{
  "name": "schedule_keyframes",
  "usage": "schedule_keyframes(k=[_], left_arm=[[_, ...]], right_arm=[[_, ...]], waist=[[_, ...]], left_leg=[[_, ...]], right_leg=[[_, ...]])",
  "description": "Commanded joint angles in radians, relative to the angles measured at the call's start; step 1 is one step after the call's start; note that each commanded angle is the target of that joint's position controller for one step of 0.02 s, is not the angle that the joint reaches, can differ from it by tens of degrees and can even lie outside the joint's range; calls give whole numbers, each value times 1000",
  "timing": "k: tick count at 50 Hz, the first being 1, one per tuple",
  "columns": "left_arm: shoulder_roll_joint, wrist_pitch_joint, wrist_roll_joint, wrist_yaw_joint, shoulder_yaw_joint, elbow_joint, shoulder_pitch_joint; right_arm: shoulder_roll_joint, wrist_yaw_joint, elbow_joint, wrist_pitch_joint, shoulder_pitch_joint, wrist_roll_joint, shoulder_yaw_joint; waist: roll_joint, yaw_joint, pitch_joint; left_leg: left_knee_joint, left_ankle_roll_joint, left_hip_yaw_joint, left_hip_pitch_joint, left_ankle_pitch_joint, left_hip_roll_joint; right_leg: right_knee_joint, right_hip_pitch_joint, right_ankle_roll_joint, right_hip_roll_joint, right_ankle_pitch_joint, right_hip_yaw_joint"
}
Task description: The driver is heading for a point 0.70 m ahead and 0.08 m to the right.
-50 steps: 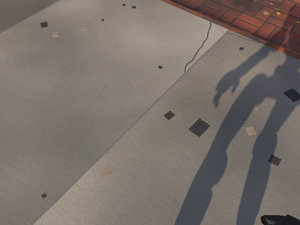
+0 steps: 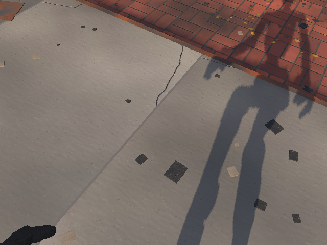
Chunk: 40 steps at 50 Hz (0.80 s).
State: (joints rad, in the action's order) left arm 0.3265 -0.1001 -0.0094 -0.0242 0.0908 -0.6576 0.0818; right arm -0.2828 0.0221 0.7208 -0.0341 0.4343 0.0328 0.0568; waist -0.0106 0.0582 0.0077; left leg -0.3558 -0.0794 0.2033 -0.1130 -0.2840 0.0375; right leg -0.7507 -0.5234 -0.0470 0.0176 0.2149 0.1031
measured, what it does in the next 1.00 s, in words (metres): walks ahead: right foot, then left foot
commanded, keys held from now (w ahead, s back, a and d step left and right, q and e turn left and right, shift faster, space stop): w+q+shift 0.10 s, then w+shift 0.06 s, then w+e+shift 0.54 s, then shift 0.30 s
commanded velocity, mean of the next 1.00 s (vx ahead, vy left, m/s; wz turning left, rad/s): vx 0.78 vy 0.00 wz -0.18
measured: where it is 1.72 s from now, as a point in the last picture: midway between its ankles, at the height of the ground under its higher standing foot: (152, 163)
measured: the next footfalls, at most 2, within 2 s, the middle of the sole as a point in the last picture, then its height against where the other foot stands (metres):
right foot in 0.18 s outside the picture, level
left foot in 0.56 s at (108, 234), level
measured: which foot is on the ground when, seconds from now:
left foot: down 0.00-0.18, up 0.20-0.54, down 0.56-0.94, up 0.96-1.00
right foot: up 0.00-0.16, down 0.18-0.56, up 0.58-0.92, down 0.94-1.00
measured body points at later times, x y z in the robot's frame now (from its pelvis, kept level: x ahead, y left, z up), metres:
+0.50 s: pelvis +0.33 +0.00 -0.02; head +0.36 -0.01 +0.43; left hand +0.19 +0.24 -0.13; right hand +0.64 -0.16 -0.05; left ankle +0.46 +0.16 -0.72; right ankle +0.20 -0.17 -0.75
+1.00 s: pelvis +0.70 -0.03 -0.04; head +0.74 -0.06 +0.40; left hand +0.99 +0.14 -0.10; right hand +0.65 -0.32 -0.17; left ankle +0.54 +0.17 -0.66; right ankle +0.82 -0.13 -0.75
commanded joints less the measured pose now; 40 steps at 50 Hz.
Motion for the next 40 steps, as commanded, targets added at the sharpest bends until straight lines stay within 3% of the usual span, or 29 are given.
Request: schedule_keyframes(k=[1,5,7,8,9,10,11,12,13,14,15,16,18,19,21,22,25,26,27,28,29,30,31,32,33,34,36,38,40], left_arm=[[22,-35,-10,-4,-5,106,-189],[68,-50,-31,-5,9,117,-178],[107,-56,-35,0,27,90,-72],[135,-57,-31,9,43,58,54],[171,-57,-18,16,53,18,262],[274,-45,19,5,68,-31,401],[204,-51,15,-14,50,-26,370],[124,-43,7,-10,29,-33,335],[103,-31,11,-5,19,-44,356],[89,-19,16,-5,11,-50,358],[58,-13,20,-3,-4,-49,354],[33,-10,14,0,-14,-50,349],[29,-5,-14,13,-18,-53,346],[48,-1,-26,22,-14,-50,326],[107,1,-35,34,3,-39,286],[127,0,-36,36,10,-38,288],[118,0,-40,33,5,-49,332],[112,3,-34,31,2,-54,345],[100,4,-23,25,-4,-48,339],[43,3,8,22,-25,-19,331],[-90,-6,-49,28,-64,15,473],[-12,1,-84,41,-55,7,438],[24,9,-76,43,-46,15,339],[25,17,-55,41,-46,16,288],[18,26,-33,35,-42,23,231],[-5,41,-38,24,-42,37,231],[-44,73,-43,15,-50,59,182],[-52,75,-17,10,-59,95,138],[-48,52,9,-17,-67,92,122]], right_arm=[[-202,13,-85,-8,-40,8,53],[-194,10,-99,-3,-58,21,50],[-164,5,-101,-7,-74,12,39],[-132,-1,-102,-11,-70,-5,26],[-73,-8,-113,-15,-74,-35,3],[23,-6,-160,-33,24,4,-26],[-39,2,-149,-44,8,46,-25],[-101,-3,-152,-52,-105,39,-13],[-103,-11,-159,-65,-194,8,-18],[-88,-19,-177,-85,-265,-17,-21],[-74,-27,-190,-97,-294,-27,-21],[-62,-35,-197,-102,-304,-26,-26],[-44,-46,-212,-107,-333,-32,-37],[-37,-53,-228,-113,-367,-36,-45],[-33,-68,-244,-125,-415,-41,-52],[-45,-71,-243,-128,-420,-35,-48],[-111,-50,-223,-114,-369,-9,-10],[-137,-38,-212,-109,-310,-7,10],[-161,-26,-191,-105,-187,-6,29],[-213,-10,-164,-93,27,-12,51],[-292,-19,-136,-82,93,-44,59],[-219,-24,-137,-80,46,-33,51],[-162,-19,-122,-76,-2,-21,39],[-128,-18,-105,-70,-36,-32,31],[-91,-21,-90,-67,-74,-52,23],[-67,-19,-75,-70,-114,-63,17],[-29,-24,-51,-77,-166,-42,13],[-67,-19,-44,-84,-233,-31,21],[-129,-11,-45,-89,-289,-26,35]], waist=[[174,20,56],[211,-1,62],[224,-60,24],[212,-116,-51],[136,-203,-205],[-297,-150,-325],[-317,-158,-220],[-205,-171,-65],[-96,-182,-25],[-54,-173,22],[-70,-144,38],[-103,-120,50],[-98,-91,76],[-87,-83,99],[-91,-71,102],[-92,-66,89],[-86,-22,57],[-76,19,12],[-57,93,-77],[27,183,-247],[399,85,-415],[346,87,-291],[249,89,-133],[134,63,-55],[81,37,13],[132,-11,48],[121,-47,114],[81,-92,164],[47,-106,132]], left_leg=[[151,-151,229,-69,-149,-145],[115,-117,302,-149,-141,-154],[41,-88,283,-139,-16,-167],[-93,-64,238,-158,128,-131],[-398,-34,143,-247,145,-72],[-813,35,8,-566,-183,59],[-972,33,0,-734,-205,8],[-1008,15,-21,-797,-129,-32],[-990,1,-55,-783,-92,-61],[-922,-4,-65,-774,-66,-80],[-857,-3,-65,-735,-45,-97],[-795,7,-74,-707,-37,-100],[-641,40,-93,-668,-55,-104],[-533,58,-111,-622,-38,-97],[-357,85,-141,-412,91,-59],[-316,95,-156,-272,178,-39],[-245,97,-146,-53,216,-28],[-219,84,-166,42,169,-12],[-231,67,-159,220,150,-39],[-236,16,2,489,-62,-196],[-6,-126,584,649,-500,-467],[104,-126,724,548,-655,-466],[100,-113,555,441,-518,-445],[89,-107,392,319,-312,-416],[107,-92,255,197,-165,-362],[125,-87,159,114,-76,-346],[164,-74,-3,12,140,-325],[182,-75,-121,-73,461,-318],[193,-43,-275,-161,532,-236]], right_leg=[[150,-30,-40,49,-62,-36],[239,156,-42,40,-87,-15],[275,282,-5,10,-93,-39],[276,436,27,-1,-79,-50],[253,688,87,-107,20,55],[431,941,267,-346,496,655],[523,892,303,-390,678,871],[517,792,293,-352,588,719],[510,718,294,-303,448,589],[518,646,302,-262,327,518],[535,584,300,-223,259,470],[553,544,305,-198,217,445],[580,460,320,-193,161,411],[592,391,316,-190,127,381],[601,227,283,-156,78,312],[623,145,271,-158,62,299],[552,142,214,-161,-51,284],[425,157,185,-130,-196,255],[202,102,145,-82,-300,206],[-137,-41,108,-28,-180,153],[-510,-251,81,37,314,86],[-663,-377,80,-29,237,62],[-710,-440,81,-73,159,20],[-690,-409,84,-119,105,4],[-648,-362,89,-143,82,4],[-618,-321,89,-171,73,19],[-558,-298,83,-195,104,16],[-397,-265,61,-175,57,3],[-90,-47,61,-127,-165,-69]])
